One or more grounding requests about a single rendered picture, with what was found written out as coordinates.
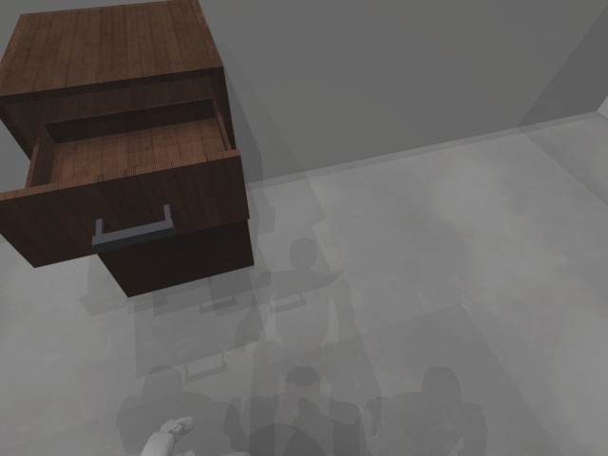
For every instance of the cabinet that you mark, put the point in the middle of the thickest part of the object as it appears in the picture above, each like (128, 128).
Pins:
(77, 62)

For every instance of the handle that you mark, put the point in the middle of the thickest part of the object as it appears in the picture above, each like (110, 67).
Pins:
(161, 229)

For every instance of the robot left hand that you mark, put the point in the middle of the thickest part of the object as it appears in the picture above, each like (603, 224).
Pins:
(162, 443)

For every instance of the drawer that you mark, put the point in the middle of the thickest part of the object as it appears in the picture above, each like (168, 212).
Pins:
(123, 167)

